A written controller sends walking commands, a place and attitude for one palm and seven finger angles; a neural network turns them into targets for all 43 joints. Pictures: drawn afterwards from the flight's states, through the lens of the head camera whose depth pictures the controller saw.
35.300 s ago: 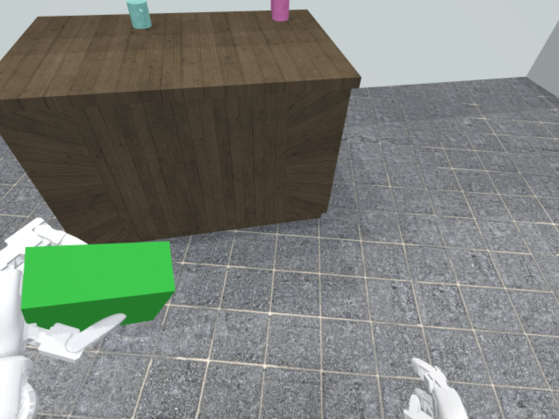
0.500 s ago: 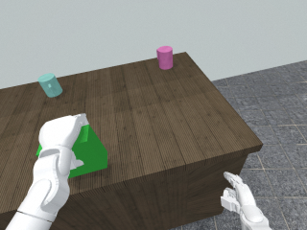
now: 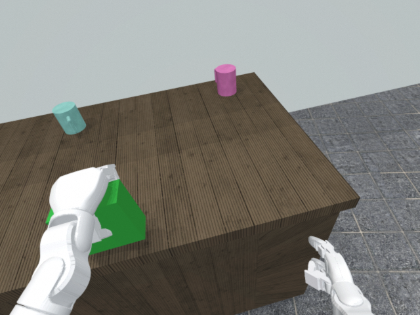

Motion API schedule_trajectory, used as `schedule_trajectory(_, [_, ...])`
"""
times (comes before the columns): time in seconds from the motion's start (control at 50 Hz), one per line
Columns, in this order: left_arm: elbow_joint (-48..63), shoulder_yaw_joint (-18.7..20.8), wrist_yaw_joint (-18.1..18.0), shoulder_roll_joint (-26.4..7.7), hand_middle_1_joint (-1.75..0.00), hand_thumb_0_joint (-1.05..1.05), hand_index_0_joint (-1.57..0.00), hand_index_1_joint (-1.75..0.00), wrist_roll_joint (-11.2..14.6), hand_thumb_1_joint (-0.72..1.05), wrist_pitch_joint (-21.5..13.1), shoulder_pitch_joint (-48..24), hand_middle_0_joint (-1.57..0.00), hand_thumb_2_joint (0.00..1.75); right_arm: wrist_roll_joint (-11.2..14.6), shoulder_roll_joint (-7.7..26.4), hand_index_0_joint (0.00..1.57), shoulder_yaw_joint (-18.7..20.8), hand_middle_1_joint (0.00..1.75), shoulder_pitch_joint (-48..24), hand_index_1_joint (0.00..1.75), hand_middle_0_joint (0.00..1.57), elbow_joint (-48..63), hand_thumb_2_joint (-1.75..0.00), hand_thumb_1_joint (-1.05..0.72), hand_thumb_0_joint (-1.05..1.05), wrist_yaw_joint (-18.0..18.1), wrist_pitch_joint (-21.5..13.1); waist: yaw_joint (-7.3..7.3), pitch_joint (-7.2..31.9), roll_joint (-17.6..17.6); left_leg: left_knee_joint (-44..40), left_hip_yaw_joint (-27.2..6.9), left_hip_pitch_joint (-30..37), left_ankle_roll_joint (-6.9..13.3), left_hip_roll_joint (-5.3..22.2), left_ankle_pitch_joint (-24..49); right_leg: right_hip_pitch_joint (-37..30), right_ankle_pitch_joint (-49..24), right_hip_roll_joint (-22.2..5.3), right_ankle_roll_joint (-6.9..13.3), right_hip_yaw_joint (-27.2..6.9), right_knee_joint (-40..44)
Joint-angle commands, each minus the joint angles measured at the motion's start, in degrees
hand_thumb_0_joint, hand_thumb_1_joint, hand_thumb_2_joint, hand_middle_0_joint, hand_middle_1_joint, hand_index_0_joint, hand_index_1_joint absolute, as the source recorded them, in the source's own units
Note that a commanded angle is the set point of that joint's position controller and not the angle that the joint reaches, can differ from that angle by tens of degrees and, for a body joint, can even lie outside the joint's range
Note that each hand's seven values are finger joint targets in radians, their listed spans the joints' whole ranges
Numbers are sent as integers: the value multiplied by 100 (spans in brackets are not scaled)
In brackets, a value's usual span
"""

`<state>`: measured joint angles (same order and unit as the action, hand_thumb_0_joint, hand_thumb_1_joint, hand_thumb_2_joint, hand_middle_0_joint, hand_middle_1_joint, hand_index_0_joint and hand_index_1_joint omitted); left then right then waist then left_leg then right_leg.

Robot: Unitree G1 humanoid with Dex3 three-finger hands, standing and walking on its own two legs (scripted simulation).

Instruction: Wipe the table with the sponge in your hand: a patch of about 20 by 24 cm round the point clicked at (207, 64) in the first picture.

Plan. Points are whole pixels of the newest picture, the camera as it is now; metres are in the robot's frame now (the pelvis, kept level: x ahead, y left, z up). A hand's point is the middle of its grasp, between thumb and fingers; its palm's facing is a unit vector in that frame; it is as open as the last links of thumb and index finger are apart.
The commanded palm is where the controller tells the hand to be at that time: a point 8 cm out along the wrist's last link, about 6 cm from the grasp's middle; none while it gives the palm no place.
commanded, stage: lower the sponge onto the table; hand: left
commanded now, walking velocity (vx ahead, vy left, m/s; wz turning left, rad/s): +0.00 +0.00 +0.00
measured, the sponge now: (107, 225) +0.24 +0.26 +0.05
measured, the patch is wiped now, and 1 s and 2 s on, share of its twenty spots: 0.00 0.00 0.35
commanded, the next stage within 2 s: wipe forward along the first lane in 0.72 s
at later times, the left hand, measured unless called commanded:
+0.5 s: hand (106, 212) +0.25 +0.25 +0.09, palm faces +0.03 -0.10 -0.99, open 10.0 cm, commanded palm +0.21 +0.25 +0.16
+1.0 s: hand (105, 211) +0.25 +0.26 +0.09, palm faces +0.01 -0.07 -1.00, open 10.0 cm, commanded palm +0.24 +0.26 +0.14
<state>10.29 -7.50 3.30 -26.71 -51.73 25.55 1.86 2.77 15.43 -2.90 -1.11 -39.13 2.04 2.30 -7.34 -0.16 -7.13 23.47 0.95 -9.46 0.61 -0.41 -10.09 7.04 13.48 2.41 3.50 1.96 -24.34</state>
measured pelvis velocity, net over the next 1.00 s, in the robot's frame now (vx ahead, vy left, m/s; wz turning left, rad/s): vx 0.00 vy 0.00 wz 0.01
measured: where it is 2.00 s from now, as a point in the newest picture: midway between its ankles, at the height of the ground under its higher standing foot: outside the picture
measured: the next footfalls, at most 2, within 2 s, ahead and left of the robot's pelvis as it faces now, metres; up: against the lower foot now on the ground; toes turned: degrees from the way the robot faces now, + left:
none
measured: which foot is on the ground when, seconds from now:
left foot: down 0.00-1.00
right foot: down 0.00-1.00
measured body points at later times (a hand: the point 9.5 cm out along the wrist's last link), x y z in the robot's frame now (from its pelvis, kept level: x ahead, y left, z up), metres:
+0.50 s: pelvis +0.00 +0.00 +0.00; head -0.02 -0.05 +0.45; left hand +0.24 +0.25 +0.15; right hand +0.25 -0.20 -0.08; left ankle +0.03 +0.12 -0.74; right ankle +0.00 -0.08 -0.74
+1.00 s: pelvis +0.00 +0.00 +0.00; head -0.02 -0.06 +0.45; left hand +0.25 +0.26 +0.14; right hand +0.25 -0.20 -0.09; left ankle +0.03 +0.12 -0.74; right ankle +0.00 -0.08 -0.74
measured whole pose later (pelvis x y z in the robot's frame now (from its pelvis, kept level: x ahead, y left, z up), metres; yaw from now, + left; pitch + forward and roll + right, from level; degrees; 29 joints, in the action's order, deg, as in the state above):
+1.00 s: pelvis +0.00 +0.00 +0.00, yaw +0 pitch -3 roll +0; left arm 0.6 -9.0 -0.1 -24.3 -54.5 23.3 -0.7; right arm 3.2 15.4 -2.4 0.2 -40.4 3.4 2.1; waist -6.9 1.1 -6.8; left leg 24.5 0.4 -11.3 0.4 -0.2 -10.2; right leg 8.6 13.6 2.7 3.8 2.3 -25.1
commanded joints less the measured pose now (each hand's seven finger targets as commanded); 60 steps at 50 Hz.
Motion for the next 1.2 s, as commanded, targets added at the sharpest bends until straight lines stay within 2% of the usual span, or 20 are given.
schedule_trajectory(0.0, [1282,655,-323,-966,-160,0,-120,-160,-248,10,-110,-1381,-120,130,-20,389,20,181,30,-1375,30,20,1115,-90,-90,0,48,-374,-32,1175,433,-123,-482,610,173,-111,998,39,-854,-158,106,-730,451])
schedule_trajectory(0.08, [1148,1040,-458,-1411,-160,0,-120,-160,-330,10,-128,-1594,-120,130,-26,457,20,195,30,-1424,30,20,1013,-90,-90,0,85,-362,-62,1063,349,-178,-512,624,148,-125,813,111,-602,-113,150,-950,559])
schedule_trajectory(0.1, [1148,796,-469,-1106,-160,0,-120,-160,-323,10,-143,-1606,-120,130,-19,404,20,193,30,-1392,30,20,1043,-90,-90,0,79,-386,-36,1192,321,-130,-459,621,163,-133,863,61,-650,-141,123,-800,516])
schedule_trajectory(0.18, [912,851,-488,-1213,-160,0,-120,-160,-329,10,-133,-1729,-120,130,-7,438,20,185,30,-1435,30,20,972,-90,-90,0,118,-381,-11,956,367,-229,-510,624,146,-132,654,229,-351,-110,137,-908,647])
schedule_trajectory(0.2, [841,558,-472,-869,-160,0,-120,-160,-273,10,-132,-1730,-120,130,6,396,20,183,30,-1393,30,20,1014,-90,-90,0,120,-410,32,982,357,-199,-446,587,170,-126,594,226,-306,-145,93,-737,629])
schedule_trajectory(0.38, [771,876,-581,-1213,-160,0,-120,-160,-402,10,-321,-1638,-120,130,-33,462,20,241,30,-1314,30,20,936,-90,-90,0,120,-437,-50,1123,303,-240,-499,630,148,-130,682,125,-414,-93,146,-859,594])
schedule_trajectory(0.4, [805,594,-594,-831,-160,0,-120,-160,-383,10,-319,-1617,-120,130,-30,403,20,230,30,-1291,30,20,999,-90,-90,0,100,-456,-34,1243,323,-204,-437,603,160,-132,788,46,-569,-119,125,-674,524])
schedule_trajectory(0.48, [758,1143,-718,-1323,-160,0,-120,-160,-371,10,-241,-1222,-120,130,-50,498,20,278,30,-1295,30,20,936,-90,-90,0,63,-396,-129,1225,467,-170,-472,559,139,-151,971,-64,-873,-103,147,-892,492])
schedule_trajectory(0.5, [821,676,-693,-789,-160,0,-120,-160,-337,10,-204,-1187,-120,130,-29,426,20,260,30,-1317,30,20,1024,-90,-90,0,43,-397,-68,1219,390,-157,-401,533,153,-141,985,-29,-892,-128,110,-698,464])
schedule_trajectory(0.58, [687,865,-675,-1061,-160,0,-120,-160,-316,10,-115,-1093,-120,130,-7,500,20,275,30,-1314,30,20,961,-90,-90,0,45,-363,-36,968,453,-164,-455,505,147,-141,794,148,-663,-107,124,-873,552])
schedule_trajectory(0.6, [642,545,-633,-723,-160,0,-120,-160,-302,10,-96,-1155,-120,130,3,456,20,252,30,-1297,30,20,1010,-90,-90,0,55,-367,13,956,500,-140,-409,460,174,-141,776,166,-667,-128,93,-720,531])
schedule_trajectory(0.7, [468,442,-578,-675,-160,0,-120,-160,-358,10,-125,-1249,-120,130,18,464,20,264,30,-1231,30,20,994,-90,-90,0,103,-374,37,1025,522,-122,-405,473,189,-143,611,247,-429,-119,80,-678,534])
schedule_trajectory(0.78, [492,779,-599,-966,-160,0,-120,-160,-333,10,-226,-954,-120,130,-15,515,20,292,30,-1221,30,20,962,-90,-90,0,93,-352,-30,1044,564,-77,-438,487,173,-158,752,171,-741,-106,106,-876,509])
schedule_trajectory(0.8, [425,449,-577,-547,-160,0,-120,-160,-274,10,-218,-899,-120,130,4,450,20,272,30,-1185,30,20,1033,-90,-90,0,80,-365,14,998,638,-69,-401,398,186,-154,735,188,-735,-119,68,-683,468])
schedule_trajectory(0.88, [33,628,-627,-915,-160,0,-120,-160,-391,10,-215,-1586,-120,130,19,525,20,261,30,-1158,30,20,907,-90,-90,0,162,-346,87,776,614,-126,-417,372,174,-148,400,480,-277,-87,84,-810,598])
schedule_trajectory(0.94, [-493,580,-614,-826,-160,0,-120,-160,-378,10,-229,-1691,-120,130,37,532,20,267,30,-1050,30,20,838,-90,-90,0,228,-346,134,826,954,-58,-355,252,192,-165,381,456,-384,-121,19,-720,585])
schedule_trajectory(1.06, [-995,407,-523,-723,-160,0,-120,-160,-352,10,-390,-2250,-120,130,83,543,20,277,30,-908,30,20,786,-90,-90,0,288,-365,217,951,848,-13,-316,170,205,-197,277,504,-406,-142,-3,-671,539])
schedule_trajectory(1.08, [-1023,675,-541,-1014,-160,0,-120,-160,-367,10,-429,-2251,-120,130,75,580,20,296,30,-888,30,20,759,-90,-90,0,295,-373,183,998,723,-18,-330,211,192,-198,267,493,-382,-117,38,-769,536])
schedule_trajectory(1.1, [-1069,507,-527,-765,-160,0,-120,-160,-303,10,-468,-2159,-120,130,79,543,20,293,30,-836,30,20,849,-90,-90,0,299,-393,176,1191,900,51,-280,134,226,-216,362,308,-616,-148,-9,-655,446])
schedule_trajectory(1.18, [-1538,659,-519,-1005,-160,0,-120,-160,-340,10,-579,-2487,-120,130,90,612,20,318,30,-687,30,20,729,-90,-90,0,325,-366,263,892,973,60,-302,-9,210,-216,155,615,-403,-127,-13,-762,526])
